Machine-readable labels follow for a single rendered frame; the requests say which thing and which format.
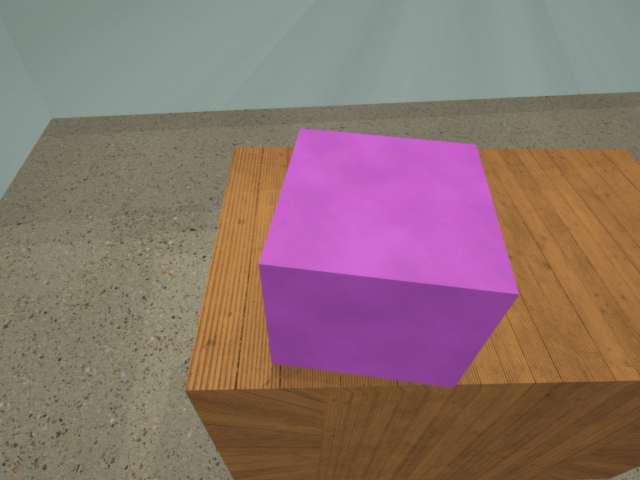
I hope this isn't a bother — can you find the carton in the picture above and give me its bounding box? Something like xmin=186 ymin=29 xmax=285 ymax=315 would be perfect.
xmin=259 ymin=128 xmax=519 ymax=388

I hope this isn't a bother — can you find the pedestal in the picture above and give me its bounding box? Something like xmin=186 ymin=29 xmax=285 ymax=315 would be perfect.
xmin=185 ymin=147 xmax=640 ymax=480

